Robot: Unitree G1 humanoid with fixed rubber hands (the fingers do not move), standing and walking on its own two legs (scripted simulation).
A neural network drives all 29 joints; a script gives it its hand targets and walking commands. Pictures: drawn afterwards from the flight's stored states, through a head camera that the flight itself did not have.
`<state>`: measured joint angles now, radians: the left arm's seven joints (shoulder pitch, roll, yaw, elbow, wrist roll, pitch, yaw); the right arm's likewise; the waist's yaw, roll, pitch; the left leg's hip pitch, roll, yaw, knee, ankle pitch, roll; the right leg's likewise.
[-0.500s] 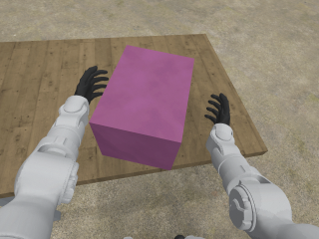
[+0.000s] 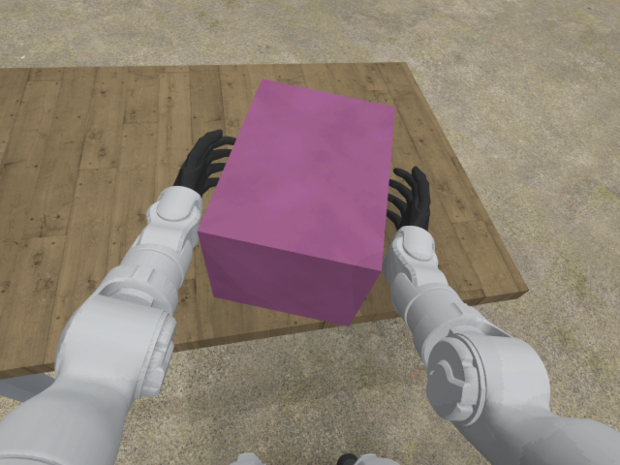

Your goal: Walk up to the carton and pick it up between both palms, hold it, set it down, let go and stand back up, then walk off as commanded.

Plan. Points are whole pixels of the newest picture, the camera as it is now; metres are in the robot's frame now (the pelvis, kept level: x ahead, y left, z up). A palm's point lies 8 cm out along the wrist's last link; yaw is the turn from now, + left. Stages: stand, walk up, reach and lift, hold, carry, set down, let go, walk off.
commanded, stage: reach and lift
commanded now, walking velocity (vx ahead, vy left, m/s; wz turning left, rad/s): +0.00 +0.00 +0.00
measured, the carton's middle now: (305, 201) +0.46 -0.01 +0.02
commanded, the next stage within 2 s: none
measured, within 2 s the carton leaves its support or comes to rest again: leaves its support in 1.50 s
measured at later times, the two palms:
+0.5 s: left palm (198, 188) +0.46 +0.14 +0.05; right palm (409, 236) +0.39 -0.14 +0.04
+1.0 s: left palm (198, 189) +0.46 +0.14 +0.05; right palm (408, 236) +0.39 -0.14 +0.04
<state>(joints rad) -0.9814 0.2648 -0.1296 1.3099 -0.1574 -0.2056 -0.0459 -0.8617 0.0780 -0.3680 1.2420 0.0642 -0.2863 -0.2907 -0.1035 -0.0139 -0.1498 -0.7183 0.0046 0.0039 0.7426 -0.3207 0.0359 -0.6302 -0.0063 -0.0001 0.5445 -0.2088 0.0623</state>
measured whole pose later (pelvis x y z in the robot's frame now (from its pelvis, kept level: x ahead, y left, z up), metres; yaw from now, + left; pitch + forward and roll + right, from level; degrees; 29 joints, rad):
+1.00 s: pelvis +0.00 +0.01 +0.00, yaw +0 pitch +18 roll -5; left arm -1.02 0.19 0.28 1.40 0.22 -0.36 -0.06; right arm -0.80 0.19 -0.73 1.14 -0.30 -0.46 -0.20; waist -0.10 -0.01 -0.12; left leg -0.72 0.00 0.00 0.71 -0.30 0.04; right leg -0.61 -0.01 0.00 0.47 -0.17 0.06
